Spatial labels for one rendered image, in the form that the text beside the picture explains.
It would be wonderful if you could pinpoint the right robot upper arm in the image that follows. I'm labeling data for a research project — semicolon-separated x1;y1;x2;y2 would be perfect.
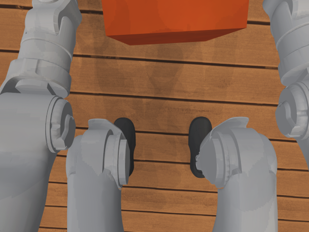
275;80;309;170

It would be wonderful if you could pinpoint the carton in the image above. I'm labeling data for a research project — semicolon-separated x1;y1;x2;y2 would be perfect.
101;0;249;45

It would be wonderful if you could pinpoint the left robot forearm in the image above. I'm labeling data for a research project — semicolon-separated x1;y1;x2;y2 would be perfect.
0;0;82;98

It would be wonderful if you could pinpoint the right robot forearm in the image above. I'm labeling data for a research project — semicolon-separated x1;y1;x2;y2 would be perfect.
263;0;309;86

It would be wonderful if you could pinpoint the robot left thigh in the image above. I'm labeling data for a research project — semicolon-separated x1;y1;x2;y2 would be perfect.
67;129;130;232

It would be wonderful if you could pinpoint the left robot upper arm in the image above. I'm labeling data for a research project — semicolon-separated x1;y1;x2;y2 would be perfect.
0;92;76;232

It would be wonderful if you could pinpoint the right robot foot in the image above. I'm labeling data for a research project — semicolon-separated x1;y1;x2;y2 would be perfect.
188;116;212;178

